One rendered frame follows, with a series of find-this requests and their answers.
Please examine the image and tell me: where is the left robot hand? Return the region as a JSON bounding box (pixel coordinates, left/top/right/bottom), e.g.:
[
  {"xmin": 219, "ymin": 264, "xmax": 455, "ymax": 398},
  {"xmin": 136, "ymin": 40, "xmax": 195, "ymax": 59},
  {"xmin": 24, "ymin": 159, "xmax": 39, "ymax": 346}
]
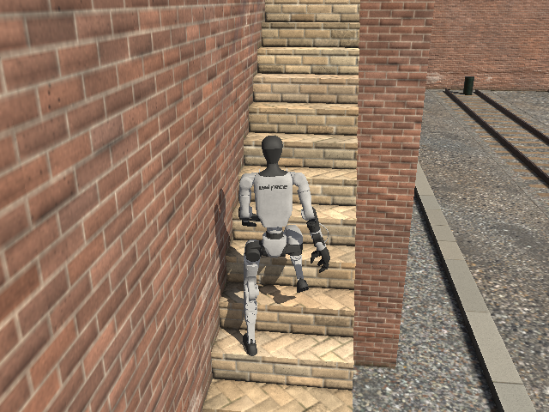
[{"xmin": 242, "ymin": 213, "xmax": 260, "ymax": 227}]

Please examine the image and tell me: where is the robot right upper arm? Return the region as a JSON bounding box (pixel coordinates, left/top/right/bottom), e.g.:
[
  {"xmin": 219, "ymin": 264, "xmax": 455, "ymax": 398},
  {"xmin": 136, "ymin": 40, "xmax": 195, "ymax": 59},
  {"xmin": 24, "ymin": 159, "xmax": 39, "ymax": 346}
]
[{"xmin": 291, "ymin": 172, "xmax": 315, "ymax": 221}]

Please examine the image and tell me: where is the robot left upper arm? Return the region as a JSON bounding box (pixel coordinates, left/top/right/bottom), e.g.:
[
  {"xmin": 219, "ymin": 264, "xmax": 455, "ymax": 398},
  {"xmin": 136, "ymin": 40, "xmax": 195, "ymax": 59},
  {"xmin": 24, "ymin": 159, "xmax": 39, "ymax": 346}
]
[{"xmin": 239, "ymin": 173, "xmax": 256, "ymax": 218}]

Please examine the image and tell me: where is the robot left forearm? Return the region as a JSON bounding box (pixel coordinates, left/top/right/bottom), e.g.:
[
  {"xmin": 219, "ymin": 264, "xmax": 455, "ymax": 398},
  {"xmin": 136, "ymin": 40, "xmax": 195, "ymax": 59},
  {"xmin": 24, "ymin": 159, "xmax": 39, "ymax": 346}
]
[{"xmin": 238, "ymin": 207, "xmax": 250, "ymax": 222}]

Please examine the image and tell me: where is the robot right forearm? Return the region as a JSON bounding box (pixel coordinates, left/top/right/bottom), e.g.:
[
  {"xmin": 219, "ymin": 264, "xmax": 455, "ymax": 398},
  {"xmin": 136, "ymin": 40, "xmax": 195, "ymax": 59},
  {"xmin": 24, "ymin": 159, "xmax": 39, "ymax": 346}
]
[{"xmin": 306, "ymin": 207, "xmax": 326, "ymax": 251}]

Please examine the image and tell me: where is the left robot thigh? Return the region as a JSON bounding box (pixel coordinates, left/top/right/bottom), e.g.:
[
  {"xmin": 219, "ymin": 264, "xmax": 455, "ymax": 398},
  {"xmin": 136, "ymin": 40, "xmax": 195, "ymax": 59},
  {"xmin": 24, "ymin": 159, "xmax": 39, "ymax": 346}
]
[{"xmin": 244, "ymin": 239, "xmax": 262, "ymax": 300}]

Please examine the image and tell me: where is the right robot hand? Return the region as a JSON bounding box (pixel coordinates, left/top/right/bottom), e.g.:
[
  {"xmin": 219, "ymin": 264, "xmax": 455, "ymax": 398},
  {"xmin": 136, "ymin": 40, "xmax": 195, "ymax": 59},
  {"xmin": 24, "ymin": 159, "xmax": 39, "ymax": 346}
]
[{"xmin": 311, "ymin": 247, "xmax": 330, "ymax": 273}]

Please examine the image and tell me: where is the right robot shin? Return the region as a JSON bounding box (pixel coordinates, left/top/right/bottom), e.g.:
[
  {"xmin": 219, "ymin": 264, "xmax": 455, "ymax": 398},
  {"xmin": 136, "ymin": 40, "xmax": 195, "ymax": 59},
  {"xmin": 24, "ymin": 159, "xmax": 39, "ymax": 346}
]
[{"xmin": 290, "ymin": 255, "xmax": 304, "ymax": 280}]

